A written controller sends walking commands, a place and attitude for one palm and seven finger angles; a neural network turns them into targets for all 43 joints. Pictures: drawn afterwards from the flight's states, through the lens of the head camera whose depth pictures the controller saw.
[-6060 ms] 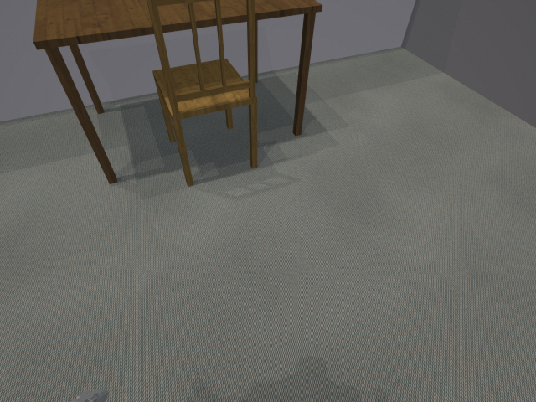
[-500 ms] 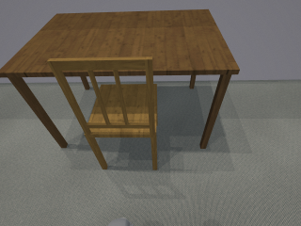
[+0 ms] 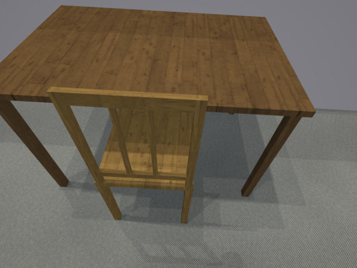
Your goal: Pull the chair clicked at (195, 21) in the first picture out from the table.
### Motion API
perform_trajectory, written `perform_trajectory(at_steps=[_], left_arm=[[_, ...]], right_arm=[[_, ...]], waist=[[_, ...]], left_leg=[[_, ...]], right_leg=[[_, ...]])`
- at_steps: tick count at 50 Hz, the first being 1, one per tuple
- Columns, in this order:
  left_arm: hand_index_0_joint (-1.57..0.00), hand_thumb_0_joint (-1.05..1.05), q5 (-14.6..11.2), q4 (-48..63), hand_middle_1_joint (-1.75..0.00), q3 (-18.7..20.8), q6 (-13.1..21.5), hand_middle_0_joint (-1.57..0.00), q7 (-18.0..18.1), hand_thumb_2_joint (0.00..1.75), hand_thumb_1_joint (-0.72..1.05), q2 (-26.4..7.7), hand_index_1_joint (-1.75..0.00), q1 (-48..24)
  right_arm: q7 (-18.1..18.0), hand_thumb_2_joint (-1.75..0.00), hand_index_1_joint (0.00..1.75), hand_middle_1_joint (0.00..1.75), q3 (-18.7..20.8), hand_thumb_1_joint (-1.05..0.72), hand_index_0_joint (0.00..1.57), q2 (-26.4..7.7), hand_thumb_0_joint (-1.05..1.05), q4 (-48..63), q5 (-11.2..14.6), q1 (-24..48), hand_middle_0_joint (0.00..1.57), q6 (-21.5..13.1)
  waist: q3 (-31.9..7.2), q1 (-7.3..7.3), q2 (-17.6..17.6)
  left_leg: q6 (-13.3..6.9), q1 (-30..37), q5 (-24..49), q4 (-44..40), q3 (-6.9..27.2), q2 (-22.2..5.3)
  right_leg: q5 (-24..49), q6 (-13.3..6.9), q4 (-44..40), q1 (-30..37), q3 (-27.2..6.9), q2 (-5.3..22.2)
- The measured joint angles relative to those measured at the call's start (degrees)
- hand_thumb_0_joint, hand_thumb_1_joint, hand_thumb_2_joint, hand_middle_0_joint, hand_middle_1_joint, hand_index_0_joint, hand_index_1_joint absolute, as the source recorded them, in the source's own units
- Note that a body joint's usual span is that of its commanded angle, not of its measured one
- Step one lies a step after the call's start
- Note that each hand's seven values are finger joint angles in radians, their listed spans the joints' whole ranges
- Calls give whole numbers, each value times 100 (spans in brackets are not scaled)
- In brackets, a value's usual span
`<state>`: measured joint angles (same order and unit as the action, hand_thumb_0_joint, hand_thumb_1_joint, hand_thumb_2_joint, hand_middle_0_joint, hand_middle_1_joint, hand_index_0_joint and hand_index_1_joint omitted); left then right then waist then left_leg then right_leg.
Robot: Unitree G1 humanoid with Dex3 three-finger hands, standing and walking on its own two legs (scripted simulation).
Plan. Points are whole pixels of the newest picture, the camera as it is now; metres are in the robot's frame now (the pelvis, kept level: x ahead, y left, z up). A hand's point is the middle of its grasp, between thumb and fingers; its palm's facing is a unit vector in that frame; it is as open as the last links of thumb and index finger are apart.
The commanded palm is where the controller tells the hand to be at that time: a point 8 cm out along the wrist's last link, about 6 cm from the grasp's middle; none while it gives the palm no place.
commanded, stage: come to a stop and stand still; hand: left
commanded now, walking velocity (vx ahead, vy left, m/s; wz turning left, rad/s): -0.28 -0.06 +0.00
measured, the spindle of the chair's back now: (122, 144) +0.47 +0.22 -0.08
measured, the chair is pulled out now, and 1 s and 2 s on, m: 0.00 0.00 0.00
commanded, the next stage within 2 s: look again from close up in 0.88 s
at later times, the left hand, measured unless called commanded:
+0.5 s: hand out of the picture +0.06 +0.21 -0.18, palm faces +0.05 -0.97 -0.24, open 7.3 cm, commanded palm none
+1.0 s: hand out of the picture -0.03 +0.22 -0.17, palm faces +0.03 -0.98 -0.20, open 7.4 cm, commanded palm none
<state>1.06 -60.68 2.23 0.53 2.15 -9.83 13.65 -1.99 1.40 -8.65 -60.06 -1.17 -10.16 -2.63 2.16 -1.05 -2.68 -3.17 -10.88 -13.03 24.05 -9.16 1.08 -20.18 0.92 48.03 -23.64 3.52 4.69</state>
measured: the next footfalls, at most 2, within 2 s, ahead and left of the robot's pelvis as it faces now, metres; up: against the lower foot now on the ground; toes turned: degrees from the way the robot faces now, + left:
right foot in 0.10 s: +0.07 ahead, -0.09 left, +0.00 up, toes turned +1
left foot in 0.46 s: +0.00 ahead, +0.13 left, +0.00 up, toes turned +4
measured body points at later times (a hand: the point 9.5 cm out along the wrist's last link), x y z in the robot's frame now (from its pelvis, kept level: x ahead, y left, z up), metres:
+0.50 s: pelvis -0.01 +0.02 -0.02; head +0.01 +0.02 +0.43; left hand +0.06 +0.26 -0.16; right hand +0.04 -0.22 -0.16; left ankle -0.04 +0.12 -0.74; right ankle +0.06 -0.12 -0.74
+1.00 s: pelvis -0.03 +0.05 +0.00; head -0.02 +0.04 +0.45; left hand -0.03 +0.27 -0.15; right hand -0.03 -0.18 -0.16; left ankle -0.04 +0.12 -0.74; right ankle +0.03 -0.09 -0.74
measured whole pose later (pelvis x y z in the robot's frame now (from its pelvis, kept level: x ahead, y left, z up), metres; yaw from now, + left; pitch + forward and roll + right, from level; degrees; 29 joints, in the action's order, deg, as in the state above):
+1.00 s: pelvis -0.03 +0.05 +0.00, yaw +0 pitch -1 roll +1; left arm 1.1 -59.0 -0.2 -0.7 1.0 -8.0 19.8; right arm -0.7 0.0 -10.7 -58.2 -1.1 -19.4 0.5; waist 0.8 -0.1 1.4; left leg -3.9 -10.4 -15.6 26.5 -5.2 3.1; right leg -9.8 1.5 27.9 -17.5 -2.3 2.6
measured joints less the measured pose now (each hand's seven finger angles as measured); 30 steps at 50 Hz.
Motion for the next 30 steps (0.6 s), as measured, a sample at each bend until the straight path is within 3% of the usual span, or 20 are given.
perform_trajectory(at_steps=[5,7,10,13,15,18,21,23,24,26,30], left_arm=[[-20,0,21,180,-30,-22,-72,-20,-12,90,93,-108,-30,-247],[-20,0,49,201,-30,-29,-77,-20,-22,90,93,-71,-30,-287],[-20,0,51,248,-30,-71,-85,-20,-47,89,92,-12,-30,-369],[-20,0,51,309,-30,-66,-117,-20,-19,89,92,51,-30,-476],[-20,0,60,345,-30,-54,-146,-20,-7,89,91,82,-30,-526],[-20,0,81,384,-30,-26,-175,-20,-1,89,91,84,-30,-563],[-20,0,85,404,-30,-17,-186,-20,40,89,91,29,-30,-523],[-20,0,39,491,-30,-53,-215,-21,106,89,91,-6,-30,-366],[-20,0,9,487,-30,-56,-251,-21,106,89,91,-29,-30,-333],[-20,0,-19,480,-30,-41,-351,-20,75,89,91,-61,-30,-212],[-20,0,10,503,-30,-49,-429,-20,-25,89,91,-104,-30,108]], right_arm=[[0,-90,30,30,31,-93,20,1,0,-111,7,-70,20,228],[12,-90,30,30,90,-93,20,-53,0,-123,28,-61,20,329],[23,-90,30,30,166,-93,20,-128,0,-56,66,-51,20,476],[29,-90,30,30,205,-92,20,-175,1,-54,77,-23,20,586],[40,-90,30,30,220,-92,20,-198,1,-48,81,-17,20,619],[59,-90,30,30,218,-91,20,-205,1,-19,85,-28,20,624],[77,-90,30,30,188,-91,20,-185,1,68,99,-64,20,571],[81,-90,30,30,171,-91,20,-224,1,325,99,-229,20,474],[70,-90,30,30,174,-91,20,-230,1,402,71,-288,20,430],[74,-90,30,30,143,-91,20,-225,1,529,-2,-398,20,456],[99,-90,30,30,35,-91,20,-193,1,731,-55,-507,20,480]], waist=[[42,72,41],[76,91,212],[174,198,378],[291,158,395],[339,131,383],[364,94,324],[326,84,228],[190,171,249],[157,203,234],[54,133,216],[-188,82,368]], left_leg=[[134,93,-385,398,-6,-30],[209,-6,-581,707,24,-167],[339,-377,-1269,1601,359,-166],[419,-770,-1749,2761,678,-58],[473,-886,-1812,3088,779,-35],[531,-815,-1775,2809,816,-65],[564,-517,-1468,1887,753,-106],[481,-190,-821,934,682,-141],[379,-156,-664,884,654,-99],[184,-115,-764,1091,544,-27],[33,-21,-830,1084,371,-9]], right_leg=[[769,-37,-1352,504,-19,-46],[585,-163,-1361,548,13,-166],[470,-276,-1360,528,111,-223],[626,-300,-1555,536,122,-223],[743,-282,-1691,532,118,-204],[887,-225,-1827,492,108,-149],[973,-131,-1794,375,71,-78],[880,-27,-1490,217,79,-25],[792,17,-1308,182,77,42],[460,-70,-1117,207,-88,48],[103,-225,-899,298,-257,-91]])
